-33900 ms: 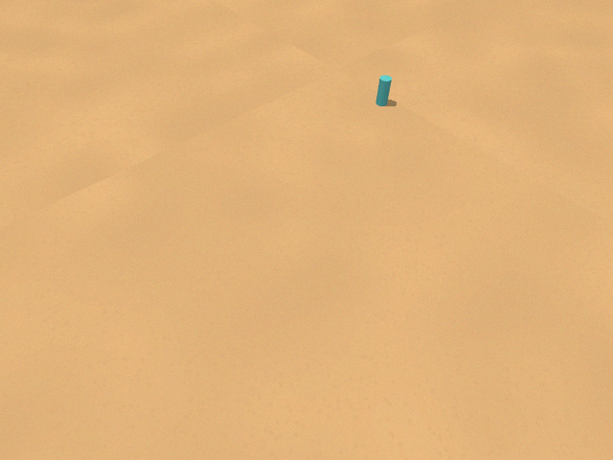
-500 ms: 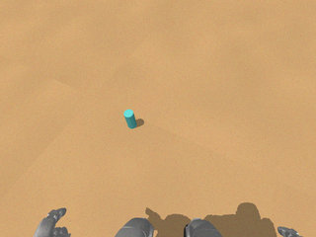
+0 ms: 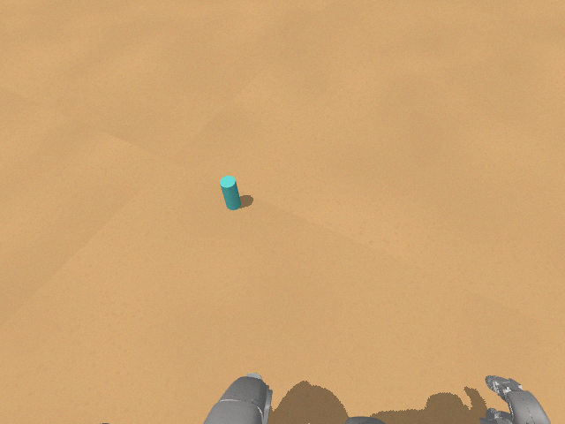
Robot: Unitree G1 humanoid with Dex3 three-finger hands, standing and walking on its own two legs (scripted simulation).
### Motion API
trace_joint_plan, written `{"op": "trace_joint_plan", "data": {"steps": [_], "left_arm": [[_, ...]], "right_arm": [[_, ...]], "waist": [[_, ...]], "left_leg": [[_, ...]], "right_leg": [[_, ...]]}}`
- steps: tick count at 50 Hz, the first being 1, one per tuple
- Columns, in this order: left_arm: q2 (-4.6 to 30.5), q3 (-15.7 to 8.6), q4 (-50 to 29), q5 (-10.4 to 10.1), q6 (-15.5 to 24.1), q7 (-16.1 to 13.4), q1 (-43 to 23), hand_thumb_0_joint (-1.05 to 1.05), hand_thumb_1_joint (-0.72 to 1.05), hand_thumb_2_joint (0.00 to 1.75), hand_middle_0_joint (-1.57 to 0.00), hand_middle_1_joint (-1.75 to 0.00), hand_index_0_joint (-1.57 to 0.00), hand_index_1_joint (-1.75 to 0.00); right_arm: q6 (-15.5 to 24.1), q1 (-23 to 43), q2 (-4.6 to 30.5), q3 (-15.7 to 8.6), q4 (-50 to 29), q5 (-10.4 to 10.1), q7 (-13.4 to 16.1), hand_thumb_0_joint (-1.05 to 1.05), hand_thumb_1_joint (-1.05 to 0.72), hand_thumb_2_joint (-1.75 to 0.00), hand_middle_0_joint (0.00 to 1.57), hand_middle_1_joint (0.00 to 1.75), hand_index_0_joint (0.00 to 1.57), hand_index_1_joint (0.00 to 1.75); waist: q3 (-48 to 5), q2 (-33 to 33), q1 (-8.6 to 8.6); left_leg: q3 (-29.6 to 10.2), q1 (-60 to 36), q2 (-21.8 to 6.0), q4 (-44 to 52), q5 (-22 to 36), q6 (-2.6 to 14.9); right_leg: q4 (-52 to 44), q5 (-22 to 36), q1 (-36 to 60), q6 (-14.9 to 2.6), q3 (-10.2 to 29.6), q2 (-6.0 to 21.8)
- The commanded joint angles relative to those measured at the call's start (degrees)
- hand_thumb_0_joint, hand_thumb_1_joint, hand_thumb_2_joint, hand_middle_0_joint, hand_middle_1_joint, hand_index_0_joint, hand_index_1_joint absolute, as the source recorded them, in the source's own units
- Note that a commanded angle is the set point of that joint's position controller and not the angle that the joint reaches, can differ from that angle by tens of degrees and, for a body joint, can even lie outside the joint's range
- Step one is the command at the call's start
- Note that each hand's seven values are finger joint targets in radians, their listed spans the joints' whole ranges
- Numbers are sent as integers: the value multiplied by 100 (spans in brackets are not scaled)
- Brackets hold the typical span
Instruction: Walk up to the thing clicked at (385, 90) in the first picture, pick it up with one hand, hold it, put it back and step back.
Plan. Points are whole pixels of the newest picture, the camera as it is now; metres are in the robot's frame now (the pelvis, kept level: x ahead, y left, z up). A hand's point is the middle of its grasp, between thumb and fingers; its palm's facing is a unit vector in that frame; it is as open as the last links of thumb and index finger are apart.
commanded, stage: step back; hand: left
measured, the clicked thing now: (230, 193) +1.00 +0.33 -0.68
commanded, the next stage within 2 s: stand in 1.06 s
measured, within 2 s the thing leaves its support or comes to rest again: neither
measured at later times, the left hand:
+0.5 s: hand out of the picture +0.00 +0.30 -0.13, palm faces +0.06 -0.92 -0.39, open 7.4 cm
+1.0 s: hand out of the picture +0.07 +0.31 -0.15, palm faces +0.11 -0.92 -0.38, open 7.4 cm
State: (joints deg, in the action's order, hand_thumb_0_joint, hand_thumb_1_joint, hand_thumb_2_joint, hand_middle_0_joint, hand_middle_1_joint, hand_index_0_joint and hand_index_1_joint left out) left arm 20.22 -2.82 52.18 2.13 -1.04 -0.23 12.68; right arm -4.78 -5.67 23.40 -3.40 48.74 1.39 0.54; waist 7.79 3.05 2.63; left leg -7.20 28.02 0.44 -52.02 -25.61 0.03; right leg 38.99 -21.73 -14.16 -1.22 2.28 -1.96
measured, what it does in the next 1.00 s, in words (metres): steps on the spot: left foot, then right foot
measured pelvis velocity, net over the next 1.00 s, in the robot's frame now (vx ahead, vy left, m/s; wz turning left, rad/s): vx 0.01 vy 0.03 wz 0.10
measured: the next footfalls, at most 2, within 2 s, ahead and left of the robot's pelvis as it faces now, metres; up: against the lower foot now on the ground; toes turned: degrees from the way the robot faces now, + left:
left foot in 0.24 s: -0.03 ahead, +0.15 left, +0.00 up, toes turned +3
right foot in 0.54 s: +0.07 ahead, -0.10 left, +0.00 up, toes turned +4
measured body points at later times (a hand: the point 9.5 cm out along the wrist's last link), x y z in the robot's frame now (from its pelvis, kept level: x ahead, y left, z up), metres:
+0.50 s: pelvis -0.04 +0.01 +0.01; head -0.03 +0.01 +0.46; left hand -0.01 +0.34 -0.11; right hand +0.02 -0.30 -0.11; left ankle -0.07 +0.15 -0.72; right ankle +0.03 -0.10 -0.70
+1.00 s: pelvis +0.01 +0.03 +0.00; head +0.05 +0.04 +0.45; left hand +0.07 +0.36 -0.12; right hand +0.13 -0.27 -0.13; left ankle +0.04 +0.17 -0.72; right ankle +0.03 -0.10 -0.72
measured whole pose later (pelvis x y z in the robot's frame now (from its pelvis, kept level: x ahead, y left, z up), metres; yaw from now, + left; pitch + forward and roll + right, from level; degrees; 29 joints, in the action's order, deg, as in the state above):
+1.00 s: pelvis +0.01 +0.03 +0.00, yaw +5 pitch -2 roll +0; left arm 22.3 -1.9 56.0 -0.3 0.3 -0.7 8.0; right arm -0.6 -8.3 20.3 -2.4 57.7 1.6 0.0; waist 7.0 -0.8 1.4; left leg 0.2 19.0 -1.3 -37.9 -16.8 -0.7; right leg 41.3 -22.5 -17.3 -0.6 -0.3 2.3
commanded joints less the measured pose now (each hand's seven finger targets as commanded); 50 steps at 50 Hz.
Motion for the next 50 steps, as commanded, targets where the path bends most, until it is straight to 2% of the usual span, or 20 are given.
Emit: {"op": "trace_joint_plan", "data": {"steps": [1, 7, 9, 11, 12, 14, 15, 18, 22, 26, 27, 28, 29, 30, 34, 42, 44, 45, 47, 50], "left_arm": [[1687, -500, -639, 25, 300, -220, -886, 0, 90, 90, -20, -30, -20, -30], [1764, -609, -361, 120, 335, -117, 6, 0, 90, 90, -20, -30, -20, -30], [1886, -620, -403, 93, 300, -70, -212, 0, 90, 90, -20, -30, -20, -30], [1816, -519, -380, 60, 222, -35, -306, 0, 90, 90, -20, -30, -20, -30], [1471, -394, -382, 53, 189, -30, -104, 0, 90, 90, -20, -30, -20, -30], [1160, -299, -466, -85, 212, -44, -310, 0, 90, 90, -20, -30, -20, -30], [1690, -431, -452, 11, 258, -48, -860, 0, 90, 90, -20, -30, -20, -30], [1461, -380, -234, -94, 330, 83, -260, 0, 90, 90, -20, -30, -20, -30], [1339, -373, -170, -76, 351, 165, -290, 0, 90, 90, -20, -30, -20, -30], [1355, -457, 247, -56, 446, 66, 550, 0, 90, 90, -20, -30, -20, -30], [1446, -494, 283, -16, 471, 6, 724, 0, 90, 90, -20, -30, -20, -30], [1865, -613, 269, 74, 519, -50, 863, 0, 90, 90, -20, -30, -20, -30], [2146, -640, 50, 61, 531, -59, 518, 0, 90, 90, -20, -30, -20, -30], [2238, -631, -88, 49, 508, -51, 57, 0, 90, 90, -20, -30, -20, -30], [1684, -484, -119, -50, 601, -84, -213, 0, 90, 90, -20, -30, -20, -30], [1586, -328, -150, -145, 462, -126, -468, 0, 90, 90, -20, -30, -20, -30], [1459, -265, -163, -171, 384, -133, -441, 0, 90, 90, -20, -30, -20, -30], [1323, -220, -212, -185, 358, -138, -405, 0, 90, 90, -20, -30, -20, -30], [1223, -179, -75, -306, 240, -163, -311, 0, 90, 90, -20, -30, -20, -30], [1216, -161, 192, -214, 251, -124, -265, 0, 90, 90, -20, -30, -20, -30]], "right_arm": [[169, -299, 1096, -308, -175, -64, -11, 0, -90, -90, 20, 30, 20, 30], [380, -153, 955, -250, -150, 73, -123, 0, -90, -90, 20, 30, 20, 30], [455, -273, 986, -270, -91, 84, -174, 0, -90, -90, 20, 30, 20, 30], [541, -810, 939, -344, 212, 74, -178, 0, -90, -90, 20, 30, 20, 30], [586, -1002, 998, -408, 330, 112, -153, 0, -90, -90, 20, 30, 20, 30], [637, -1088, 1869, -554, 193, 198, -107, 0, -90, -90, 20, 30, 20, 30], [632, -1046, 2013, -593, 230, 97, -131, 0, -90, -90, 20, 30, 20, 30], [715, -413, 1276, -377, 115, 130, -99, 0, -90, -90, 20, 30, 20, 30], [712, -688, 1348, -432, 170, 126, -124, 0, -90, -90, 20, 30, 20, 30], [553, -296, 1042, -302, 25, 54, -112, 0, -90, -90, 20, 30, 20, 30], [529, -513, 690, -184, 40, 30, -94, 0, -90, -90, 20, 30, 20, 30], [539, -636, 343, -87, -54, -6, -86, 0, -90, -90, 20, 30, 20, 30], [493, -698, 644, -170, -8, 23, -24, 0, -90, -90, 20, 30, 20, 30], [486, -784, 1050, -308, 119, 47, 12, 0, -90, -90, 20, 30, 20, 30], [530, -1048, 949, -277, 433, -16, -40, 0, -90, -90, 20, 30, 20, 30], [528, -785, 713, -190, 496, 2, -34, 0, -90, -90, 20, 30, 20, 30], [567, -836, 780, -224, 594, 20, 18, 0, -90, -90, 20, 30, 20, 30], [595, -831, 1041, -284, 580, 51, 51, 0, -90, -90, 20, 30, 20, 30], [606, -224, 1492, -279, 416, -33, 45, 0, -90, -90, 20, 30, 20, 30], [545, 211, 1201, -180, 496, 21, 37, 0, -90, -90, 20, 30, 20, 30]], "waist": [[-150, -582, -388], [-521, -1444, 221], [-530, -1663, 77], [-714, -1364, -202], [-848, -714, -263], [-603, 750, -462], [-40, 420, -642], [-1, 312, -198], [-151, 775, -395], [-496, 303, 145], [-663, -328, 220], [-688, -1495, 245], [-569, -1180, 176], [-136, -981, 42], [-305, -709, -187], [-869, -1266, -237], [-1013, -1005, -294], [-1253, -481, -266], [-1381, 456, -132], [-1096, 510, 9]], "left_leg": [[-469, 74, 420, -1452, 165, -13], [206, 249, 125, 567, -314, -188], [423, -442, -113, 1554, -718, -72], [792, -1846, 135, 2949, 290, 126], [457, -2571, 93, 3248, 504, 166], [-2976, -2680, -1963, 4088, -2338, 1164], [-3319, -1392, -2259, 4379, -2993, 1588], [-1268, -1748, -1225, 3823, -877, 999], [-856, -1372, -1147, 3648, -616, 1035], [-111, -189, -765, 2258, -476, 706], [162, 135, -473, 1376, -492, 528], [421, 855, 250, -60, -651, 268], [77, 741, 266, -627, -856, 158], [-137, 455, 7, -719, -907, 136], [-233, 34, -190, -393, 14, 91], [925, -1280, -77, 1741, 995, 43], [775, -1733, -143, 2340, 2157, 166], [169, -1921, -651, 2385, 3039, 357], [-1045, -1387, -1747, 2654, 3035, 1221], [-382, -909, -1333, 2619, 2281, 833]], "right_leg": [[-1716, 555, -727, -867, 1326, 1535], [-1933, -2009, 594, -870, 1557, 1485], [-1985, -1930, 217, -948, 1597, 1753], [-1419, -1245, -355, -646, 881, 1379], [-546, -898, -778, -450, 462, 1021], [1413, -1120, -2818, 83, -482, 118], [1688, -1115, -2316, 34, 161, 498], [1253, -208, -1946, -37, 80, 516], [415, -230, -1097, 72, -277, 403], [-976, 585, 1077, 36, -495, 95], [-1302, 458, 1542, 17, -51, 240], [-2119, -630, 1651, -310, 1997, 1416], [-2767, -1999, 785, -821, 3311, 2385], [-2847, -2601, -39, -1231, 3550, 2595], [-2166, 103, 26, -834, 1634, 1789], [-810, 3358, -57, -624, 271, 1436], [-257, 3368, -85, -351, 145, 1204], [155, 2957, -187, -195, 30, 997], [569, 234, -64, 47, -327, 249], [-341, 132, 348, -42, -192, 355]]}}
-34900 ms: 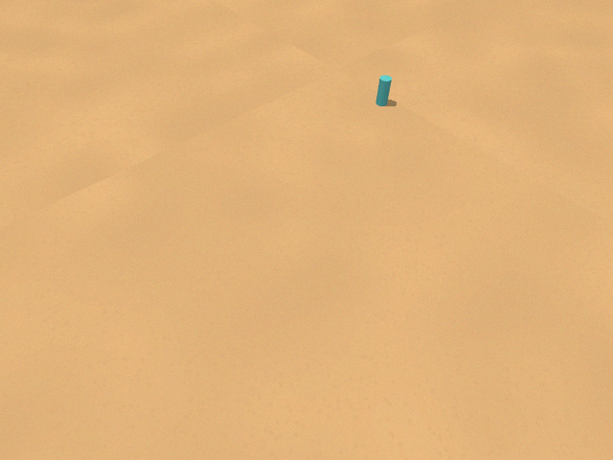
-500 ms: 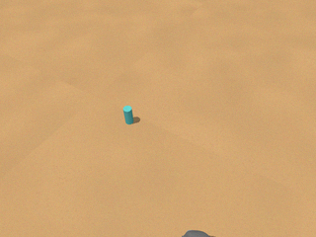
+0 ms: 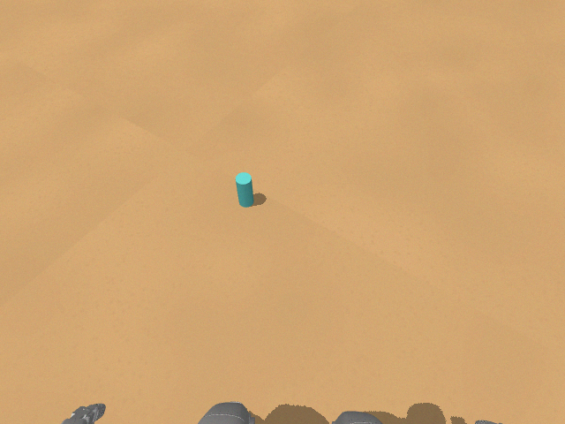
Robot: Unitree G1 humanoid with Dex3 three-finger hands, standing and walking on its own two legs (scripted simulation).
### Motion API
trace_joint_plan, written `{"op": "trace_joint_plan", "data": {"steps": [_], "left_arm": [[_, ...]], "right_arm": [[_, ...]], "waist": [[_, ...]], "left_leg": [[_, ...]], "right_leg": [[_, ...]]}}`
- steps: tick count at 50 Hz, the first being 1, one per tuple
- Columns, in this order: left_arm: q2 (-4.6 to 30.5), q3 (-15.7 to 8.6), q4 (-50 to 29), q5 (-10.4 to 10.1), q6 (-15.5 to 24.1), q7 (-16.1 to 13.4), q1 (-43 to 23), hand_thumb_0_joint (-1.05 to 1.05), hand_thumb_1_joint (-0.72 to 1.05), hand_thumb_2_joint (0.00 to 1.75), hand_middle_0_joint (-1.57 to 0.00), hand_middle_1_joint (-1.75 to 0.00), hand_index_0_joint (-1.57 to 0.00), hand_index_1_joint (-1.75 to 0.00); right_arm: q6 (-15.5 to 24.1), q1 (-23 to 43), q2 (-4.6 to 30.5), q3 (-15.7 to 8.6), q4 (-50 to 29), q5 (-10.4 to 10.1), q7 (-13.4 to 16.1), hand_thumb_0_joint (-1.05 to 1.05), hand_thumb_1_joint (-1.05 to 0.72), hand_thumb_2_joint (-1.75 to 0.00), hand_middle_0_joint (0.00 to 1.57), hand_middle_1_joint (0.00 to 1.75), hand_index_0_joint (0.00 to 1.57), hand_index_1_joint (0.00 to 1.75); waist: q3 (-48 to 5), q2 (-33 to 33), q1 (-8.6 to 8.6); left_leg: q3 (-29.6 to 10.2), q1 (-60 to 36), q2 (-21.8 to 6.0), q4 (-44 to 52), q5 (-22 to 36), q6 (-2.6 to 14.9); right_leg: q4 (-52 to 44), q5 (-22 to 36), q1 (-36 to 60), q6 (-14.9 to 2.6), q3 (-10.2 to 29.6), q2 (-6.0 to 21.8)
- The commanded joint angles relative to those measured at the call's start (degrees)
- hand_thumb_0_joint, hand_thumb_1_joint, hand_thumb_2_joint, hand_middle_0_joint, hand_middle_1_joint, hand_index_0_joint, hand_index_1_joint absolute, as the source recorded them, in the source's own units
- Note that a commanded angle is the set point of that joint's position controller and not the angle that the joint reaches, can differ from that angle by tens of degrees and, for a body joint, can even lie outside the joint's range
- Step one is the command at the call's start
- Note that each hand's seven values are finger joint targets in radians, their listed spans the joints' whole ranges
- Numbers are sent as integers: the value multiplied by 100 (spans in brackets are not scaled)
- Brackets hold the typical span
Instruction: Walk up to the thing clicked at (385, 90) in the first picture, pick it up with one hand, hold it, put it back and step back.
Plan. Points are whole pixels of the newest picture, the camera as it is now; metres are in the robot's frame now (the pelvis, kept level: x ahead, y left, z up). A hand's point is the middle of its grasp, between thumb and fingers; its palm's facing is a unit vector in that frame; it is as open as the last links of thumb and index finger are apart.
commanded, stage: step back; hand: left
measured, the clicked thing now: (245, 190) +1.01 +0.21 -0.68
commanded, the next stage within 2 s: stand in 0.06 s
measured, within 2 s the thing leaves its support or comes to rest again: neither
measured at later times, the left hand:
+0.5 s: hand out of the picture +0.08 +0.25 -0.13, palm faces -0.02 -0.94 -0.33, open 7.4 cm
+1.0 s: hand out of the picture +0.08 +0.25 -0.13, palm faces -0.03 -0.94 -0.33, open 7.4 cm
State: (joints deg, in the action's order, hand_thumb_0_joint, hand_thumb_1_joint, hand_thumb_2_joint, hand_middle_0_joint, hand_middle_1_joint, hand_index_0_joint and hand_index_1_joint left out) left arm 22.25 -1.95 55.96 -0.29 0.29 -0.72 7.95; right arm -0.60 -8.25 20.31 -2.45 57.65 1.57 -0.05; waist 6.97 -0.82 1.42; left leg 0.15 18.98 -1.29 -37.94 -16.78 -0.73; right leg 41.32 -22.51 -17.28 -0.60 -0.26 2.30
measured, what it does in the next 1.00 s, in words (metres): stands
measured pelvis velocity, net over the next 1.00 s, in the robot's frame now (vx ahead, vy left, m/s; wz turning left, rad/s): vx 0.00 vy -0.01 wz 0.00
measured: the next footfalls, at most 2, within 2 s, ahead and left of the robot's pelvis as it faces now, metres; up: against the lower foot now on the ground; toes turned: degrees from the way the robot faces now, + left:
none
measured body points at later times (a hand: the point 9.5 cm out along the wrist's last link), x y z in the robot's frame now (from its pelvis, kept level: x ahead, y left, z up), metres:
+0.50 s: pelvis +0.00 +0.00 +0.02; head +0.00 -0.01 +0.47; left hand +0.08 +0.30 -0.11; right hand +0.10 -0.30 -0.10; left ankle +0.04 +0.13 -0.72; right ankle +0.00 -0.13 -0.72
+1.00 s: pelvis +0.00 -0.01 +0.03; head +0.01 -0.01 +0.48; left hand +0.08 +0.29 -0.11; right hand +0.06 -0.31 -0.11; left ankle +0.04 +0.13 -0.72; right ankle +0.00 -0.13 -0.72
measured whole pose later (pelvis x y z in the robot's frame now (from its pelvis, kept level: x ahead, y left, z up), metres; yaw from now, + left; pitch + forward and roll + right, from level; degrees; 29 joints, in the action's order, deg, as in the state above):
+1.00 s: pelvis +0.00 -0.01 +0.03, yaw +0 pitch -2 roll +0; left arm 20.2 0.1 65.5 0.2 0.7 1.0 6.1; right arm 0.3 -6.8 20.1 -0.3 66.4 0.8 -0.8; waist 2.8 0.3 -0.5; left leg 0.1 9.7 -2.5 -19.5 -7.5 -2.0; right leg 20.0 -11.0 -6.6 0.6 -0.6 0.8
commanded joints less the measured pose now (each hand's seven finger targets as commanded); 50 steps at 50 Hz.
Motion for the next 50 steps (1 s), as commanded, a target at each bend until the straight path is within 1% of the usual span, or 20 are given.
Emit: {"op": "trace_joint_plan", "data": {"steps": [1, 2, 3, 4, 6, 7, 10, 13, 14, 16, 18, 20, 23, 25, 27, 33, 43, 45, 46, 50], "left_arm": [[1112, -268, -120, 55, 146, -72, 324, 0, 90, 90, -20, -30, -20, -30], [1204, -292, -118, 58, 174, -77, 349, 0, 90, 90, -20, -30, -20, -30], [1003, -154, 24, 94, 192, -48, 217, 0, 90, 90, -20, -30, -20, -30], [1147, -172, 36, 80, 190, -28, 13, 0, 90, 90, -20, -30, -20, -30], [920, -76, 122, 4, 166, 18, -61, 0, 90, 90, -20, -30, -20, -30], [902, -46, 173, 2, 158, 15, -43, 0, 90, 90, -20, -30, -20, -30], [1089, -54, 265, 29, 188, 23, -380, 0, 90, 90, -20, -30, -20, -30], [1055, -22, 378, 39, 211, 42, -411, 0, 90, 90, -20, -30, -20, -30], [1058, -27, 399, 47, 218, 46, -446, 0, 90, 90, -20, -30, -20, -30], [1061, -22, 455, 39, 226, 48, -504, 0, 90, 90, -20, -30, -20, -30], [1045, -17, 515, 45, 234, 55, -501, 0, 90, 90, -20, -30, -20, -30], [1049, -27, 533, 66, 248, 55, -566, 0, 90, 90, -20, -30, -20, -30], [1048, -27, 606, 72, 216, 60, -539, 0, 90, 90, -20, -30, -20, -30], [1021, -25, 614, 62, 217, 73, -546, 0, 90, 90, -20, -30, -20, -30], [1041, -34, 634, 78, 218, 79, -489, 0, 90, 90, -20, -30, -20, -30], [1097, -52, 608, 83, 235, 65, -546, 0, 90, 90, -20, -30, -20, -30], [1065, -49, 614, 60, 184, 63, -439, 0, 90, 90, -20, -30, -20, -30], [1054, -42, 615, 68, 187, 63, -389, 0, 90, 90, -20, -30, -20, -30], [1106, -61, 609, 73, 187, 59, -437, 0, 90, 90, -20, -30, -20, -30], [1060, -49, 594, 72, 193, 63, -362, 0, 90, 90, -20, -30, -20, -30]], "right_arm": [[120, 567, 1430, -241, -419, -37, 96, 0, -90, -90, 20, 30, 20, 30], [130, 577, 1344, -211, -419, -57, 99, 0, -90, -90, 20, 30, 20, 30], [209, 183, 1180, -136, -277, -120, 55, 0, -90, -90, 20, 30, 20, 30], [241, 146, 1238, -154, -185, -130, 54, 0, -90, -90, 20, 30, 20, 30], [297, 383, 1348, -129, -85, -79, 53, 0, -90, -90, 20, 30, 20, 30], [310, 598, 1370, -144, -91, -80, 47, 0, -90, -90, 20, 30, 20, 30], [300, 528, 1204, -76, 0, -113, 27, 0, -90, -90, 20, 30, 20, 30], [297, 613, 1187, -66, 106, -132, 3, 0, -90, -90, 20, 30, 20, 30], [297, 599, 1186, -61, 127, -128, 1, 0, -90, -90, 20, 30, 20, 30], [274, 719, 1137, -56, 160, -131, -13, 0, -90, -90, 20, 30, 20, 30], [271, 720, 1140, -49, 213, -134, -19, 0, -90, -90, 20, 30, 20, 30], [271, 719, 1123, -44, 236, -129, -26, 0, -90, -90, 20, 30, 20, 30], [266, 788, 1120, -50, 297, -115, -27, 0, -90, -90, 20, 30, 20, 30], [279, 753, 1160, -43, 334, -111, -38, 0, -90, -90, 20, 30, 20, 30], [270, 751, 1156, -45, 357, -100, -40, 0, -90, -90, 20, 30, 20, 30], [270, 637, 1152, -27, 420, -99, -31, 0, -90, -90, 20, 30, 20, 30], [235, 471, 1204, -2, 496, -91, -16, 0, -90, -90, 20, 30, 20, 30], [241, 499, 1189, 6, 483, -91, -20, 0, -90, -90, 20, 30, 20, 30], [239, 418, 1167, 11, 495, -92, -18, 0, -90, -90, 20, 30, 20, 30], [268, 500, 1208, 18, 471, -97, -5, 0, -90, -90, 20, 30, 20, 30]], "waist": [[-1024, 850, 157], [-1124, 713, 134], [-1216, 596, -46], [-1253, 437, -113], [-1223, 638, -65], [-1168, 656, 6], [-973, 226, -146], [-871, 161, -164], [-876, 134, -170], [-795, 85, -168], [-769, 68, -162], [-854, 9, -187], [-670, 103, -146], [-662, 211, -153], [-621, 220, -142], [-841, 35, -166], [-674, 98, -159], [-705, 96, -140], [-741, 46, -178], [-839, 149, -127]], "left_leg": [[-950, 8, -974, 972, 1377, 696], [-736, -100, -779, 744, 1493, 554], [-914, -76, -693, 996, 1269, 372], [-794, -355, -618, 1240, 1264, 332], [-884, -833, -797, 1363, 1738, 416], [-900, -927, -801, 1301, 1810, 388], [-706, -1061, -702, 1450, 1970, 285], [-634, -1145, -651, 1613, 1645, 235], [-634, -1166, -675, 1681, 1715, 243], [-592, -1171, -624, 1789, 1280, 210], [-593, -1191, -627, 1896, 1131, 207], [-555, -1226, -623, 1921, 1244, 188], [-563, -1203, -604, 2096, 697, 128], [-568, -1080, -611, 2177, 673, 118], [-590, -1037, -608, 2256, 361, 100], [-543, -1145, -626, 2148, 818, 118], [-549, -1017, -610, 2214, 580, 113], [-556, -1062, -625, 2210, 683, 116], [-552, -1008, -618, 2227, 669, 109], [-520, -1141, -654, 2145, 1137, 125]], "right_leg": [[-800, 1026, 772, -125, 210, 71], [-914, 1668, 853, -160, 378, 193], [-1162, 1865, 1241, -208, 590, 456], [-1062, 1839, 1073, -222, 541, 447], [-1206, 1674, 789, -96, 405, 248], [-1432, 1686, 824, -79, 379, 276], [-1668, 1971, 827, -95, 446, 377], [-2004, 1846, 814, -54, 473, 427], [-2015, 1878, 893, -47, 448, 425], [-2251, 1564, 820, -42, 502, 461], [-2358, 1459, 855, -32, 510, 477], [-2405, 1608, 960, -22, 501, 501], [-2568, 1024, 750, -41, 537, 490], [-2563, 1119, 870, -35, 516, 481], [-2612, 856, 788, -32, 525, 471], [-2645, 1173, 924, -23, 554, 520], [-2680, 950, 845, -39, 533, 489], [-2679, 1014, 824, -48, 529, 498], [-2668, 997, 884, -44, 531, 496], [-2587, 1480, 968, -35, 501, 525]]}}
